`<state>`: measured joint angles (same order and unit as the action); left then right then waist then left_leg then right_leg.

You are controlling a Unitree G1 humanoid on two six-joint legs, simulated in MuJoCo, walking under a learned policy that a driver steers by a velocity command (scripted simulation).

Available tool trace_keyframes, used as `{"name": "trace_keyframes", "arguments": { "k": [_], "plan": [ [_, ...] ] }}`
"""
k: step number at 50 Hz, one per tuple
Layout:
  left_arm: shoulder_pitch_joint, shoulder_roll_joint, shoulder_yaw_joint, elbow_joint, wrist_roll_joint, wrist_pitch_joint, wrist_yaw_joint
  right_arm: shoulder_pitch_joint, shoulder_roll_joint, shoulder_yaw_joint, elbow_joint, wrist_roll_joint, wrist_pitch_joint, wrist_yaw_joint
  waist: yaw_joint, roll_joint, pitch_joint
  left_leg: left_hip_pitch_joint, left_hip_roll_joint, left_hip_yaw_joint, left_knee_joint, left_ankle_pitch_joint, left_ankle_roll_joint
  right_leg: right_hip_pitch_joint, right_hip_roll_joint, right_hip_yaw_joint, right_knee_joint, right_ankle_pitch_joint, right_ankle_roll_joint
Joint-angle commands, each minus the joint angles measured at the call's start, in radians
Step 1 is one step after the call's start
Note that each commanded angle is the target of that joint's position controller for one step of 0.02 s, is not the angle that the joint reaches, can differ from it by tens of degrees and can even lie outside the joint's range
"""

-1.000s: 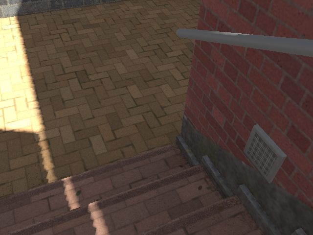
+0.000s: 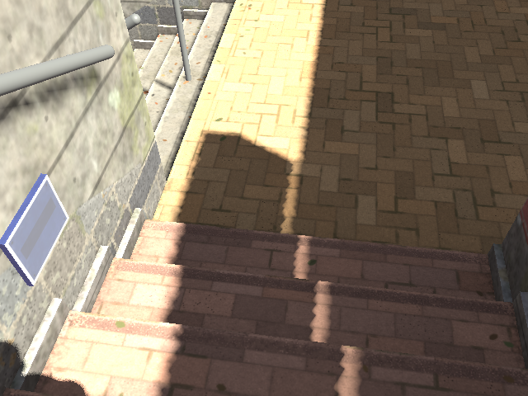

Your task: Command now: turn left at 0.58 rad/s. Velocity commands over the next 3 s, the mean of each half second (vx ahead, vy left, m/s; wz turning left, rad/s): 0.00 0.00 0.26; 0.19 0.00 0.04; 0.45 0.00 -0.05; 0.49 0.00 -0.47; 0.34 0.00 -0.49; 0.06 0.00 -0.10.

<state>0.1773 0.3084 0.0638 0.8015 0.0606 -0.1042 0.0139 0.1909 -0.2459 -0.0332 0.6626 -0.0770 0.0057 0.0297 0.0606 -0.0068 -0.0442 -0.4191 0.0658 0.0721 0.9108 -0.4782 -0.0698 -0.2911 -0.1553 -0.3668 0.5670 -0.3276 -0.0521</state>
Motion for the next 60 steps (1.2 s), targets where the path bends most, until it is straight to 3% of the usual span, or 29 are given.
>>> {"name": "trace_keyframes", "arguments": {
  "k": [1,4,5,6,7,8,10,13,15,17,19,20,21,25,31,32,36,42,43,44,45,46,47,50,51,52,53,56,60],
  "plan": [
    [-0.006,0.177,0.068,-0.045,-0.007,-0.002,0.031,-0.021,-0.061,-0.022,-0.055,0.000,-0.017,0.001,0.013,-0.123,-0.019,-0.044,-0.006,-0.005,-0.257,0.017,0.068,0.230,-0.330,0.335,-0.237,0.169,-0.162],
    [-0.018,0.149,0.064,-0.018,0.016,0.035,0.020,0.087,-0.078,-0.060,0.021,0.026,-0.060,-0.003,-0.058,-0.035,-0.071,0.329,-0.088,0.008,-0.572,0.458,0.154,0.047,-0.237,0.248,-0.020,-0.025,-0.086],
    [-0.030,0.051,0.044,-0.041,0.015,0.034,0.007,0.186,-0.166,-0.088,0.037,-0.005,-0.079,-0.019,-0.105,0.130,-0.129,0.536,0.051,-0.167,-0.519,0.841,0.233,-0.179,-0.094,0.125,0.298,-0.266,0.000],
    [-0.072,0.014,0.025,-0.161,0.012,0.006,0.005,0.251,-0.305,-0.120,0.003,-0.001,-0.102,-0.018,-0.124,0.202,-0.192,0.664,0.310,-0.510,-0.505,0.913,0.477,-0.451,0.059,0.227,0.416,-0.433,0.063],
    [-0.158,0.046,0.027,-0.162,-0.018,-0.002,0.004,0.277,-0.254,-0.118,0.049,-0.012,-0.120,0.001,-0.183,0.066,-0.066,0.607,0.323,-0.508,-0.574,0.734,0.463,-0.565,0.080,0.386,0.441,-0.390,0.065],
    [-0.175,0.074,0.036,-0.165,-0.033,-0.005,0.014,0.177,-0.227,-0.115,0.048,0.027,-0.127,0.023,-0.132,0.117,0.005,0.544,0.283,-0.400,-0.576,0.728,0.429,-0.613,0.085,0.389,0.531,-0.330,0.070],
    [-0.020,0.140,0.057,-0.089,-0.002,0.000,0.022,0.059,-0.158,-0.092,0.020,0.089,-0.113,0.057,-0.040,0.133,0.004,0.334,0.211,-0.231,-0.543,0.873,0.357,-0.475,0.063,0.381,0.622,-0.227,0.080],
    [0.223,0.016,0.023,0.042,0.012,0.034,-0.085,-0.116,-0.072,-0.054,-0.024,0.027,-0.078,0.071,0.046,0.035,-0.010,-0.025,0.097,-0.090,-0.465,0.913,0.262,-0.159,0.079,0.396,0.669,0.176,0.099],
    [0.265,0.014,0.022,0.045,0.003,0.045,-0.131,-0.207,-0.083,-0.037,-0.040,0.038,-0.063,0.076,0.076,0.055,-0.028,-0.173,0.055,-0.057,-0.377,0.845,0.224,0.014,0.081,0.357,0.603,0.228,0.115],
    [0.254,0.035,0.029,0.024,-0.004,0.037,-0.109,-0.144,-0.102,-0.030,-0.016,0.064,-0.067,0.088,0.050,0.083,-0.021,-0.107,0.059,-0.107,-0.299,0.826,0.206,0.052,0.094,0.301,0.446,0.100,0.148],
    [0.180,0.012,0.006,0.013,-0.057,0.036,-0.073,-0.068,-0.097,-0.022,0.019,0.106,-0.071,0.121,0.010,0.064,-0.013,0.088,0.101,-0.233,-0.274,0.836,0.184,0.025,0.047,0.353,0.107,0.290,0.152],
    [0.068,0.070,-0.003,-0.007,-0.075,0.029,-0.062,0.052,-0.086,-0.030,0.026,0.111,-0.060,0.115,-0.121,-0.047,-0.073,0.192,0.017,-0.187,-0.276,0.652,0.115,0.007,0.058,0.421,0.069,0.467,0.089],
    [0.005,0.092,-0.002,-0.021,-0.054,0.023,-0.065,0.089,-0.130,-0.041,0.039,0.103,-0.051,0.104,-0.146,-0.050,-0.083,0.198,-0.028,-0.132,-0.290,0.467,0.088,0.016,0.068,0.400,0.040,0.427,0.049],
    [-0.010,0.072,0.006,0.029,-0.066,0.025,-0.088,-0.052,-0.148,-0.045,0.033,0.068,-0.044,0.085,-0.096,0.002,0.077,0.131,-0.052,-0.087,-0.387,0.228,0.091,-0.074,0.101,0.371,-0.021,0.073,0.041],
    [0.019,0.033,0.000,0.083,-0.047,0.028,-0.084,-0.052,-0.113,-0.044,0.069,0.070,-0.049,0.073,-0.053,-0.005,-0.003,0.185,-0.053,-0.092,-0.401,0.460,0.122,0.074,0.104,0.339,-0.012,0.243,0.032],
    [0.082,-0.001,-0.008,0.102,-0.057,0.084,-0.047,-0.036,-0.023,-0.019,0.103,0.081,-0.009,0.008,-0.031,-0.029,-0.080,0.251,0.011,-0.139,-0.367,0.637,0.130,0.153,0.069,0.376,0.011,0.420,0.019],
    [0.061,0.022,0.002,0.093,-0.040,0.149,-0.031,-0.001,-0.123,-0.044,0.138,0.069,0.046,-0.025,-0.046,0.068,0.082,0.150,0.021,-0.210,-0.441,0.052,0.193,0.040,0.146,0.334,0.037,-0.118,-0.036],
    [0.112,0.006,0.007,0.100,-0.034,0.094,-0.029,0.045,-0.170,-0.065,0.208,0.070,0.012,-0.037,-0.024,0.124,0.188,0.132,0.143,-0.382,-0.495,0.031,0.273,-0.033,0.193,0.308,0.073,-0.123,-0.056],
    [0.249,0.005,0.010,0.145,0.020,0.009,-0.042,0.048,-0.090,-0.043,0.183,-0.005,-0.044,-0.002,0.015,-0.063,0.191,-0.071,0.107,-0.286,-0.385,-0.214,0.323,0.212,0.162,0.384,-0.009,-0.134,-0.092],
    [0.341,-0.006,0.010,0.168,0.025,-0.034,-0.038,-0.043,-0.079,-0.051,0.172,-0.019,-0.073,0.018,0.082,-0.151,0.197,-0.296,-0.072,-0.113,-0.046,-0.144,0.244,0.371,0.029,0.704,-0.158,-0.228,-0.198],
    [0.457,0.186,0.057,0.223,-0.045,0.013,-0.028,-0.144,-0.112,-0.067,0.133,0.051,-0.048,-0.020,0.108,-0.204,0.173,-0.513,-0.115,-0.070,0.154,-0.186,0.191,0.493,-0.187,1.015,-0.235,-0.021,-0.269],
    [0.471,0.168,0.049,0.206,-0.061,0.032,-0.017,-0.174,-0.126,-0.067,0.137,0.056,-0.036,-0.041,0.094,-0.026,0.196,-0.582,-0.074,-0.149,0.187,-0.154,0.189,0.506,-0.232,1.013,-0.221,0.169,-0.295],
    [0.428,0.149,0.046,0.195,-0.064,0.046,-0.012,-0.123,-0.092,-0.058,0.164,0.064,-0.031,-0.046,0.047,0.008,0.178,-0.545,-0.040,-0.148,0.197,-0.062,0.170,0.479,-0.221,0.932,-0.209,0.252,-0.284],
    [0.298,0.059,0.022,0.174,-0.054,0.056,-0.009,-0.042,-0.074,-0.056,0.229,0.047,-0.003,-0.022,-0.038,-0.063,0.169,-0.326,0.005,-0.111,0.133,0.133,0.114,0.259,-0.107,0.708,-0.243,0.317,-0.196],
    [0.312,-0.194,-0.047,0.185,0.065,0.018,-0.026,-0.005,0.106,0.016,0.213,-0.053,-0.051,0.016,-0.027,-0.123,0.148,-0.352,0.018,-0.207,0.224,0.363,0.164,0.196,-0.056,0.633,-0.261,0.112,-0.216],
    [0.317,-0.189,-0.059,0.203,0.077,0.007,-0.026,0.019,0.066,0.015,0.229,-0.058,-0.067,0.039,-0.032,-0.043,0.185,-0.352,0.002,-0.174,0.200,0.461,0.185,0.123,-0.037,0.590,-0.232,0.079,-0.226],
    [0.271,0.103,0.022,0.175,-0.051,0.024,-0.012,-0.056,-0.109,-0.054,0.233,0.047,-0.023,0.010,-0.075,-0.056,0.162,-0.318,-0.012,-0.085,0.120,0.470,0.142,0.153,-0.056,0.595,-0.222,0.318,-0.176],
    [0.372,0.041,0.004,0.218,-0.052,0.009,0.003,-0.192,-0.089,-0.046,0.203,0.059,-0.021,-0.005,-0.004,-0.074,0.173,-0.400,0.008,-0.131,-0.067,0.694,0.099,0.256,-0.032,0.570,-0.163,0.257,-0.150],
    [0.303,-0.009,-0.017,0.217,-0.057,0.014,0.004,-0.243,-0.011,-0.020,0.194,0.056,-0.016,0.032,0.014,-0.073,0.203,0.016,-0.014,-0.048,-0.316,1.010,0.116,-0.095,0.041,0.452,-0.111,-0.038,-0.103]
  ]
}}
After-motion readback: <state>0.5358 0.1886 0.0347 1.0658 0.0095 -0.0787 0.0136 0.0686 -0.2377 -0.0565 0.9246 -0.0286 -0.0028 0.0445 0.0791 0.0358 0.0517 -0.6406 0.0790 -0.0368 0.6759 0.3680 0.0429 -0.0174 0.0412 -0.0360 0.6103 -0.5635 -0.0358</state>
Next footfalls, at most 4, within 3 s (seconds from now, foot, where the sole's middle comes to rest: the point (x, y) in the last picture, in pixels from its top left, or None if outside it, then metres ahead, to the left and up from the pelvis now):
0.08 left None -0.02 0.16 -0.77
0.36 right None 0.03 -0.04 -0.77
1.36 left None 0.35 0.25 -0.92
1.98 right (297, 379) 0.67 0.00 -1.08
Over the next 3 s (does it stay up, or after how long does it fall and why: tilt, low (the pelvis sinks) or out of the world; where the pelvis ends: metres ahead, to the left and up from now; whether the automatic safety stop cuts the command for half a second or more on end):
stays up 0.90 0.12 -0.45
